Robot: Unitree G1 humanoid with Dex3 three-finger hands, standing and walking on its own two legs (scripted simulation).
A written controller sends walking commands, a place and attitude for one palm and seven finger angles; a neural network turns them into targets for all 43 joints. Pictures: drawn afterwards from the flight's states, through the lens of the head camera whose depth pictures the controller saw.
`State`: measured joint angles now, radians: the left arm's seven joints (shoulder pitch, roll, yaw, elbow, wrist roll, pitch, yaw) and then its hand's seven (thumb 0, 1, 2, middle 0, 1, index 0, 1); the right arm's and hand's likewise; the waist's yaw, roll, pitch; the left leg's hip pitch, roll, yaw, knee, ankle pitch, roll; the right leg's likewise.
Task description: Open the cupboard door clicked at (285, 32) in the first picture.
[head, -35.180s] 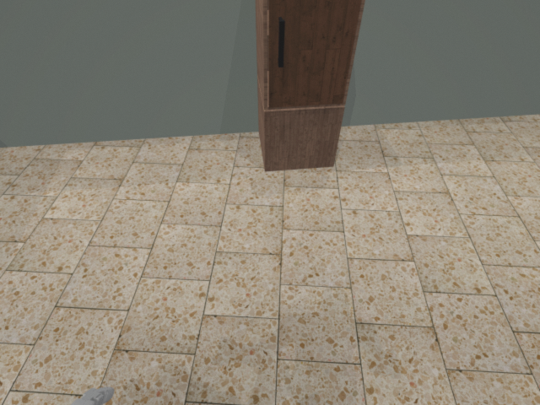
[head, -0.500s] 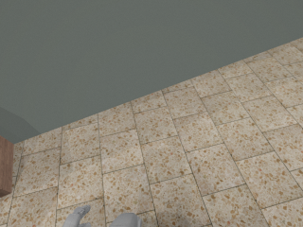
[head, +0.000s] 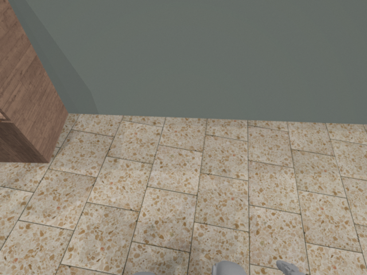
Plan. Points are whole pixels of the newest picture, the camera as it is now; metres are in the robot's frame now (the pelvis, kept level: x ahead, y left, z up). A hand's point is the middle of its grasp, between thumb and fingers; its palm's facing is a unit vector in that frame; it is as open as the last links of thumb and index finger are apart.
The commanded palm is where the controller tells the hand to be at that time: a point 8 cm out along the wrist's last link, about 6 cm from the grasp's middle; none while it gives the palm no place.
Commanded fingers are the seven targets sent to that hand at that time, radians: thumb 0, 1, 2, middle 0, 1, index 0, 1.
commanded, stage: turn to face it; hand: left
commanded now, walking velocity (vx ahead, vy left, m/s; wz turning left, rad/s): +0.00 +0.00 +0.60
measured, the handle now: out of the picture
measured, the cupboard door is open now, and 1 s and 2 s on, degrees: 48 48 48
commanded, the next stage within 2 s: take the last steps up to it in 1.38 s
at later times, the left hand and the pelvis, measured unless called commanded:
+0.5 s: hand out of the picture +0.06 +0.13 -0.14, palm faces +0.26 -0.93 -0.27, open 7.4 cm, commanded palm none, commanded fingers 0.00 0.90 0.90 -0.20 -0.30 -0.20 -0.30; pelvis +0.01 -0.07 +0.01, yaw +18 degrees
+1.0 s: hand out of the picture -0.04 +0.18 -0.16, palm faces +0.58 -0.77 -0.26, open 7.4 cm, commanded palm none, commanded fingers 0.00 0.90 0.90 -0.20 -0.30 -0.20 -0.30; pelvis +0.02 -0.05 +0.00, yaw +35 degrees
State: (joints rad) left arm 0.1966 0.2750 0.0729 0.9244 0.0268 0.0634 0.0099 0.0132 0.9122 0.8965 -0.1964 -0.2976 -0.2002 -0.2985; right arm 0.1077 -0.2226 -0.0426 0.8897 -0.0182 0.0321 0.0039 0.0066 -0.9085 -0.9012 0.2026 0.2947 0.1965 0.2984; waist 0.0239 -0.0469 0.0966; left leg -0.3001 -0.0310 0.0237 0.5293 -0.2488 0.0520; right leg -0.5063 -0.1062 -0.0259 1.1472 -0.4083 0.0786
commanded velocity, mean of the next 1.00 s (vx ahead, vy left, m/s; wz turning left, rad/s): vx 0.00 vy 0.00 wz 0.59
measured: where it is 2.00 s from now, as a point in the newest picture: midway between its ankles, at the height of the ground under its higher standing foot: outside the picture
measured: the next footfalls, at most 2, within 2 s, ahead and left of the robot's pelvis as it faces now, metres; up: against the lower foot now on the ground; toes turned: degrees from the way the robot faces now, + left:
right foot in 0.30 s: +0.05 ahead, -0.16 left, +0.00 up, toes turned +8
left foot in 0.76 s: +0.00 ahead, +0.06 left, +0.00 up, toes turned +33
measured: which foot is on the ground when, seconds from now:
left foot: down 0.00-0.30, up 0.32-0.74, down 0.76-1.00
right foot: up 0.00-0.28, down 0.30-0.76, up 0.78-1.00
